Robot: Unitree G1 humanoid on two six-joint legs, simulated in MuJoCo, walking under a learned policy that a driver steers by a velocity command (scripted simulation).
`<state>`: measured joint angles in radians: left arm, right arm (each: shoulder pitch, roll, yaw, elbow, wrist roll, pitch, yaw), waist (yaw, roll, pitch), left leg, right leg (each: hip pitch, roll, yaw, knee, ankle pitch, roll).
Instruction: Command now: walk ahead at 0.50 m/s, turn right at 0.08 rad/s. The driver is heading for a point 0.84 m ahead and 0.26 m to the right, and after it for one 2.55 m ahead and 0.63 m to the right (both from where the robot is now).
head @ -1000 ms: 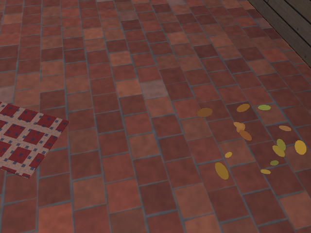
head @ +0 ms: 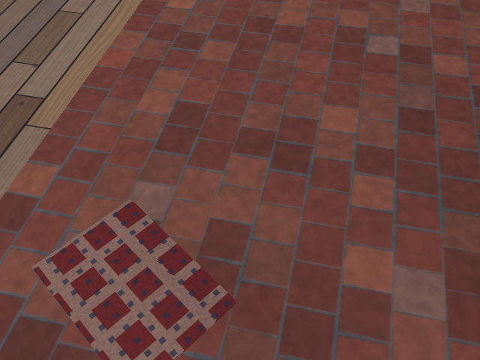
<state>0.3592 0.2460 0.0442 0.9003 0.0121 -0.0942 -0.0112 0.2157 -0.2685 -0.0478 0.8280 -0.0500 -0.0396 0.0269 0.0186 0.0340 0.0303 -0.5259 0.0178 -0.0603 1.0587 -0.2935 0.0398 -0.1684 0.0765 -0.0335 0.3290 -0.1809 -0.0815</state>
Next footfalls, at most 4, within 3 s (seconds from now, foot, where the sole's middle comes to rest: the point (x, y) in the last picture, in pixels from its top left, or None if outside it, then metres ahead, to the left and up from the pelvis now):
0.24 left None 0.28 0.12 -0.78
0.78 right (320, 358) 0.49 -0.15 -0.78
1.32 left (330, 246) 0.84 -0.22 -0.78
1.90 right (387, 270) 0.75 -0.38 -0.78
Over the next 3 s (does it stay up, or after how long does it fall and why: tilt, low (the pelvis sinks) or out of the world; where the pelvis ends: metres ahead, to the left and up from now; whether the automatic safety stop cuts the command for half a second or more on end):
stays up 0.72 -0.26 -0.01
